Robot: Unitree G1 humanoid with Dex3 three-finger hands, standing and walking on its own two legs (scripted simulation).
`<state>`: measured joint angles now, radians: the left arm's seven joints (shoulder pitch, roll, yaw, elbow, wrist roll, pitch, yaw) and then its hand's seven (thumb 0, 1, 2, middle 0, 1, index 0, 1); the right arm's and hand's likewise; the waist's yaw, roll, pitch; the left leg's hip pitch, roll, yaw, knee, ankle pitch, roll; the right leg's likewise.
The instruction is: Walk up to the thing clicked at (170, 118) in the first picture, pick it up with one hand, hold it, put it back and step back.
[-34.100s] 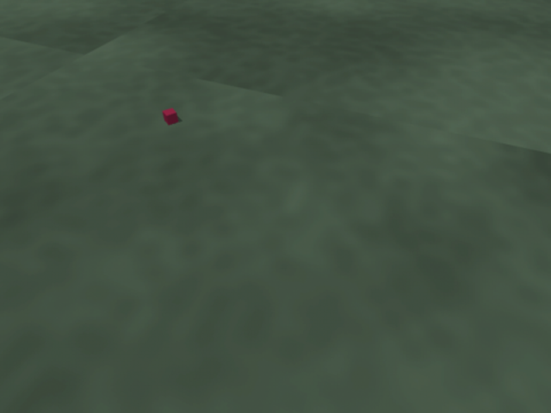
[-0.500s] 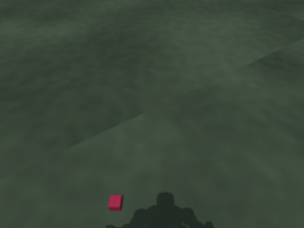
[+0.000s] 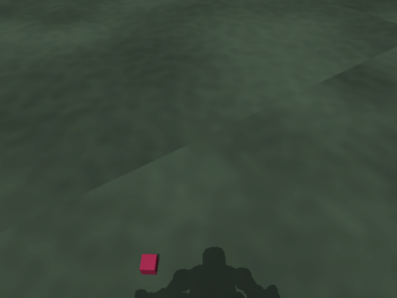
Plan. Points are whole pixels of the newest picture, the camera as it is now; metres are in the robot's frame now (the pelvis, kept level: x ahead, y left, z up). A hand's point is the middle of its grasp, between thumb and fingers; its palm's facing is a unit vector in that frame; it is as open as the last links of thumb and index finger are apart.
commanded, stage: stand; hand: left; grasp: from above
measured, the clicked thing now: (149, 264) +0.44 +0.23 -0.75
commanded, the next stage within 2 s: step back in 0.60 s
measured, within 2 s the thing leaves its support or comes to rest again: neither
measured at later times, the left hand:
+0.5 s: hand out of the picture +0.07 +0.24 -0.16, palm faces +0.00 -0.94 -0.34, open 7.3 cm
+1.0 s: hand out of the picture +0.09 +0.30 -0.18, palm faces -0.02 -0.93 -0.37, open 7.3 cm
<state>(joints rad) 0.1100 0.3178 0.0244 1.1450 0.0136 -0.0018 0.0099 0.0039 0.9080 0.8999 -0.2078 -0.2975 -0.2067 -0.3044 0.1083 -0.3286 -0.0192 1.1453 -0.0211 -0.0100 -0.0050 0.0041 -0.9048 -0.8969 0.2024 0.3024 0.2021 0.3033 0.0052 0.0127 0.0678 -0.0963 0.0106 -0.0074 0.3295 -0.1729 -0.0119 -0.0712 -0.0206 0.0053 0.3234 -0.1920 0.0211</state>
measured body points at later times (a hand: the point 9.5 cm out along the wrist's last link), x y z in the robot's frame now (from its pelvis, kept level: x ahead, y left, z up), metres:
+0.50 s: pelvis +0.01 +0.00 +0.00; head +0.01 -0.01 +0.45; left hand +0.07 +0.29 -0.13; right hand +0.07 -0.30 -0.14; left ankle +0.01 +0.13 -0.75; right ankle -0.01 -0.13 -0.75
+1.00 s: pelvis -0.06 +0.03 -0.02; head +0.02 +0.06 +0.42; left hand +0.09 +0.35 -0.15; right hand +0.01 -0.29 -0.13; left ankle -0.05 +0.12 -0.75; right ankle -0.05 -0.12 -0.70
